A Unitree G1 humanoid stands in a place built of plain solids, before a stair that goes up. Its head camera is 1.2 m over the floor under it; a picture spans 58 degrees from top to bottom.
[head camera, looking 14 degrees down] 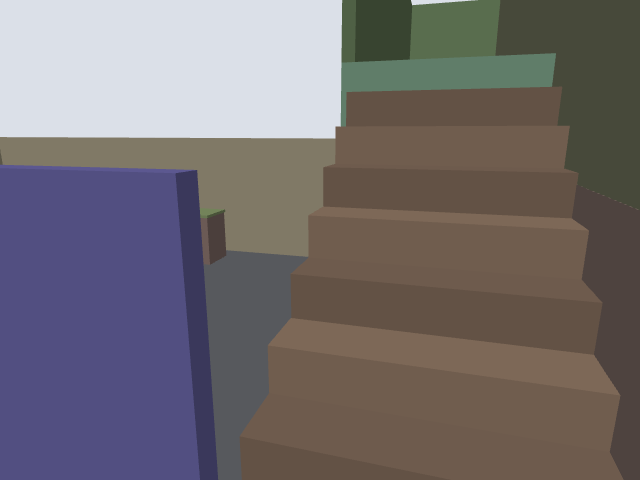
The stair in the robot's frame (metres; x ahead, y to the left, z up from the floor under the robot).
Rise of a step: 0.17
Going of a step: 0.22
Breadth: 1.00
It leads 16 degrees to the right of straight ahead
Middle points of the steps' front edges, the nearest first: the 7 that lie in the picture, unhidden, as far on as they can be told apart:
1.15 -0.31 0.53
1.36 -0.37 0.70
1.57 -0.43 0.88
1.78 -0.49 1.05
1.99 -0.55 1.23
2.21 -0.61 1.40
2.42 -0.68 1.58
